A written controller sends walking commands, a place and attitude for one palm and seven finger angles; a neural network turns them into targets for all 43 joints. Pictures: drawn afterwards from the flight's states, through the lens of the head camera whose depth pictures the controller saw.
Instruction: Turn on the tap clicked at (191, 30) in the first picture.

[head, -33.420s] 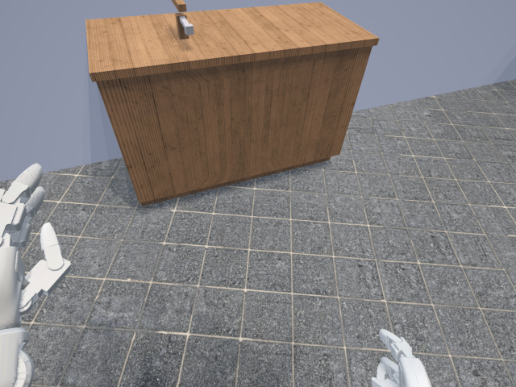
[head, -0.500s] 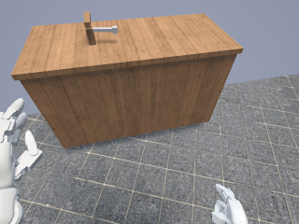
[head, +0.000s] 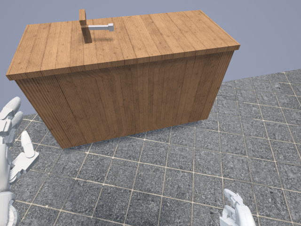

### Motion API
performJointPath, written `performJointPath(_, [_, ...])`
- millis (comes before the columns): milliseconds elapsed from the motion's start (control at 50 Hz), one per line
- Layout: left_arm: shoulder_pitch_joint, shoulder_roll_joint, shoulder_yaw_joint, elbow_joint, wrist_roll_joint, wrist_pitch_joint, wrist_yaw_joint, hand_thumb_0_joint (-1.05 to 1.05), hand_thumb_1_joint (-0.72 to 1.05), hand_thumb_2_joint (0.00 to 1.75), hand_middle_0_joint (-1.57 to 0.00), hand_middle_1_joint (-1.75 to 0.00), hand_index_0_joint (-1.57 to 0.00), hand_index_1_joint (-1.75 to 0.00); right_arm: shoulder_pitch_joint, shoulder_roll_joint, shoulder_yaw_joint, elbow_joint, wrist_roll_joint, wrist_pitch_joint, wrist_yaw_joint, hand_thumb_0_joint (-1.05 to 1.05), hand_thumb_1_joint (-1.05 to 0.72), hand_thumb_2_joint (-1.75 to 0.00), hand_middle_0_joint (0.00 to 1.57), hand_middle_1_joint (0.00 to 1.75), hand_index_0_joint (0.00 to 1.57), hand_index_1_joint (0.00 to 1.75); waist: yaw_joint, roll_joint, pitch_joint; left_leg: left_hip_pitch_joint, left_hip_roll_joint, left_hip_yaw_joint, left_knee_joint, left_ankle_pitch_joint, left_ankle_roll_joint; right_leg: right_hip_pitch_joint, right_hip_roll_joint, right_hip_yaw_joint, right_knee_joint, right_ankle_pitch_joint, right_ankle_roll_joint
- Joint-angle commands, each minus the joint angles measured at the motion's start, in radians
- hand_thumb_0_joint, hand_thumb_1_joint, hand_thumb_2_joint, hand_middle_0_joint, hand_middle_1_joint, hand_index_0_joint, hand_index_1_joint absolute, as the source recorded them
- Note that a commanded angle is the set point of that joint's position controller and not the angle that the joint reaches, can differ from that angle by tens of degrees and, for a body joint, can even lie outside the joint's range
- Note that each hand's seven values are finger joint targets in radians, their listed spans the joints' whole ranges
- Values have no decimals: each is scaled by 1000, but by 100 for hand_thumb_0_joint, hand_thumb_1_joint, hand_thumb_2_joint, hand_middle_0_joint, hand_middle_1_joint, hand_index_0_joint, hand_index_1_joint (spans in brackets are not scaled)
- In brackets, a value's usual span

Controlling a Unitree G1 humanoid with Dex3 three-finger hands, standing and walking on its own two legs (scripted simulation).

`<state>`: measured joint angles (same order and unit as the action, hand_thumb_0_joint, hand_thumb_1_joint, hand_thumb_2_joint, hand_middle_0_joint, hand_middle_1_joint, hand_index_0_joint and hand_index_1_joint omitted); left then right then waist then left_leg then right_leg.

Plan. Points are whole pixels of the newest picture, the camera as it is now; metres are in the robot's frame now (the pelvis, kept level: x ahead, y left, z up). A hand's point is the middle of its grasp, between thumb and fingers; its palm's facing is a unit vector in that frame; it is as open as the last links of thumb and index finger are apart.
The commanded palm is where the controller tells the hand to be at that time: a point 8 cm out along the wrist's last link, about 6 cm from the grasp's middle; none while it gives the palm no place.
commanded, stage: stand and wait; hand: left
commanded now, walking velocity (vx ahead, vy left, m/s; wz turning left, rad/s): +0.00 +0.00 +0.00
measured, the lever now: (111, 27) +0.99 +0.27 +0.06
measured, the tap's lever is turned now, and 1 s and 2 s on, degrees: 80 80 80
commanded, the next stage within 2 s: none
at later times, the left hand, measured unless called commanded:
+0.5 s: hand (43, 156) +0.21 +0.23 +0.15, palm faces +0.41 -0.83 -0.38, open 7.4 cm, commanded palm +0.16 +0.27 +0.18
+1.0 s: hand (39, 156) +0.21 +0.24 +0.16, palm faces +0.42 -0.83 -0.37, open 7.4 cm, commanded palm +0.16 +0.27 +0.18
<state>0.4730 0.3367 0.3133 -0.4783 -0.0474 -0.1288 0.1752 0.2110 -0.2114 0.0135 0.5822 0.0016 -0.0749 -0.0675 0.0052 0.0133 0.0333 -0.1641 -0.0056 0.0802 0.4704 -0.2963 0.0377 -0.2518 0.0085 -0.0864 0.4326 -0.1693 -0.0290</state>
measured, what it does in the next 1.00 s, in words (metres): stands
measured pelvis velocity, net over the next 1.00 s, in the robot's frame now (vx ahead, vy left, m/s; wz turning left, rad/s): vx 0.00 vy -0.01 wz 0.01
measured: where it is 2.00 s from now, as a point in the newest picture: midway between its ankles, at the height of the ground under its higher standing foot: outside the picture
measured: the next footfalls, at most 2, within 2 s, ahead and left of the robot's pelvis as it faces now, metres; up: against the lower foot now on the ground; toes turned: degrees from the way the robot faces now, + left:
none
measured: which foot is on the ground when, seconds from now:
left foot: down 0.00-1.00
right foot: down 0.00-1.00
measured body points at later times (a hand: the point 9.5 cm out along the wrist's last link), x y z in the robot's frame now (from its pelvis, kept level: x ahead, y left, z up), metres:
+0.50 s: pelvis +0.00 -0.01 +0.00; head +0.01 -0.02 +0.45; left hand +0.19 +0.27 +0.17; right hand +0.17 -0.25 -0.08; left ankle -0.03 +0.09 -0.74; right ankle +0.04 -0.10 -0.74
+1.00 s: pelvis +0.00 -0.01 +0.00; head +0.01 -0.01 +0.45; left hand +0.18 +0.28 +0.18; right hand +0.18 -0.23 -0.08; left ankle -0.03 +0.09 -0.74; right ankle +0.04 -0.10 -0.74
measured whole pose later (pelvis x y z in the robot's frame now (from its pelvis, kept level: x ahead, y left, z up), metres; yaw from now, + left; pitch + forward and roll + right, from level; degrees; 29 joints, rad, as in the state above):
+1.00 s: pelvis +0.00 -0.01 +0.00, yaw +0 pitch +0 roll -1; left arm 0.48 0.34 0.31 -0.47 -0.05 -0.11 0.18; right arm 0.20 -0.21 0.02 0.57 0.00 -0.07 -0.07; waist 0.01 0.02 0.02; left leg -0.16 0.01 0.07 0.46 -0.29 0.02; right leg -0.24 0.02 -0.10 0.41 -0.16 -0.04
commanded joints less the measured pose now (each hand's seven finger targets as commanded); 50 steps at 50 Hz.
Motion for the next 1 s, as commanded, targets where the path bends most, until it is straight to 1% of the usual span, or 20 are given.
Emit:
performJointPath(0, [-65,165,116,-204,6,-63,15,0,90,90,-20,-30,-20,-30,-102,-118,-45,-157,-1,-59,-8,0,-90,-90,20,30,20,30,0,44,-119,-128,117,-112,-129,114,-30,173,-85,118,-30,140,17])
performJointPath(60, [-63,160,113,-191,6,-59,12,0,90,90,-20,-30,-20,-30,-102,-119,-46,-156,0,-56,-7,0,-90,-90,20,30,20,30,-1,46,-119,-129,110,-110,-130,76,-28,166,-88,129,-49,115,13])
performJointPath(80, [-70,152,105,-180,6,-58,11,0,90,90,-20,-30,-20,-30,-99,-117,-43,-155,0,-55,-7,0,-90,-90,20,30,20,30,-2,26,-105,-138,111,-115,-134,72,-28,164,-86,129,-51,109,15])
performJointPath(120, [-75,154,103,-178,9,-56,12,0,90,90,-20,-30,-20,-30,-100,-120,-43,-155,-1,-54,-7,0,-90,-90,20,30,20,30,-1,34,-109,-139,110,-116,-136,59,-25,162,-85,130,-56,98,15])
performJointPath(180, [-79,159,105,-172,8,-51,10,0,90,90,-20,-30,-20,-30,-104,-116,-42,-156,0,-53,-8,0,-90,-90,20,30,20,30,-1,8,-105,-130,104,-108,-126,51,-22,152,-93,142,-77,86,15])
performJointPath(240, [-89,162,103,-192,9,-49,12,0,90,90,-20,-30,-20,-30,-99,-118,-43,-157,0,-55,-7,0,-90,-90,20,30,20,30,-1,16,-126,-118,99,-107,-119,61,-21,161,-95,144,-79,91,13])
performJointPath(260, [-96,177,115,-209,9,-50,14,0,90,90,-20,-30,-20,-30,-105,-119,-45,-161,0,-55,-8,0,-90,-90,20,30,20,30,-1,28,-134,-116,98,-107,-114,70,-22,168,-100,145,-79,97,10])
performJointPath(300, [-85,170,111,-208,9,-49,16,0,90,90,-20,-30,-20,-30,-99,-117,-43,-159,-1,-57,-8,0,-90,-90,20,30,20,30,-1,34,-141,-114,99,-107,-113,90,-23,180,-99,141,-70,121,10])
performJointPath(360, [-74,172,114,-213,7,-44,16,0,90,90,-20,-30,-20,-30,-102,-119,-45,-163,1,-55,-6,0,-90,-90,20,30,20,30,-2,30,-137,-116,95,-105,-102,91,-25,179,-105,147,-81,118,8])
performJointPath(380, [-62,179,122,-206,7,-45,18,0,90,90,-20,-30,-20,-30,-99,-115,-44,-161,0,-55,-7,0,-90,-90,20,30,20,30,-2,15,-140,-114,96,-105,-98,100,-24,184,-108,150,-81,132,7])
performJointPath(420, [-49,165,111,-193,4,-42,16,0,90,90,-20,-30,-20,-30,-96,-117,-45,-161,2,-54,-5,0,-90,-90,20,30,20,30,-3,15,-137,-106,93,-102,-95,103,-25,172,-108,150,-86,126,7])
performJointPath(460, [-53,173,116,-206,5,-40,17,0,90,90,-20,-30,-20,-30,-103,-119,-46,-164,3,-52,-6,0,-90,-90,20,30,20,30,-3,39,-137,-104,97,-106,-100,109,-26,172,-105,143,-81,130,7])
performJointPath(540, [-45,170,113,-199,5,-39,17,0,90,90,-20,-30,-20,-30,-98,-120,-45,-164,3,-51,-6,0,-90,-90,20,30,20,30,-2,26,-138,-105,102,-105,-104,129,-23,180,-97,133,-70,157,13])
performJointPath(620, [-49,167,111,-205,5,-39,18,0,90,90,-20,-30,-20,-30,-97,-122,-44,-165,2,-52,-6,0,-90,-90,20,30,20,30,-2,35,-140,-111,105,-112,-110,139,-25,187,-92,126,-59,158,13])
performJointPath(660, [-58,182,121,-229,6,-41,18,0,90,90,-20,-30,-20,-30,-104,-123,-45,-168,2,-52,-7,0,-90,-90,20,30,20,30,-1,59,-146,-108,106,-113,-108,150,-26,193,-94,122,-55,171,11])
performJointPath(700, [-46,172,113,-215,5,-41,18,0,90,90,-20,-30,-20,-30,-99,-120,-43,-167,2,-53,-6,0,-90,-90,20,30,20,30,-1,48,-138,-107,107,-111,-108,156,-26,188,-93,123,-54,179,12])
performJointPath(760, [-53,178,121,-223,4,-40,17,0,90,90,-20,-30,-20,-30,-100,-121,-44,-167,2,-50,-7,0,-90,-90,20,30,20,30,-2,31,-154,-105,107,-115,-103,176,-30,202,-94,119,-47,196,10])
performJointPath(860, [-60,169,111,-218,5,-39,14,0,90,90,-20,-30,-20,-30,-103,-121,-43,-167,3,-47,-6,0,-90,-90,20,30,20,30,-2,53,-141,-103,109,-111,-111,167,-31,186,-89,116,-47,182,12])
performJointPath(940, [-66,160,99,-199,6,-37,13,0,90,90,-20,-30,-20,-30,-104,-121,-39,-167,1,-47,-5,0,-90,-90,20,30,20,30,0,49,-120,-118,112,-113,-128,129,-27,173,-80,115,-51,148,18])
performJointPath(980, [-74,164,103,-196,7,-39,12,0,90,90,-20,-30,-20,-30,-105,-118,-37,-167,1,-47,-7,0,-90,-90,20,30,20,30,1,31,-112,-125,111,-116,-132,111,-26,171,-82,117,-56,133,17])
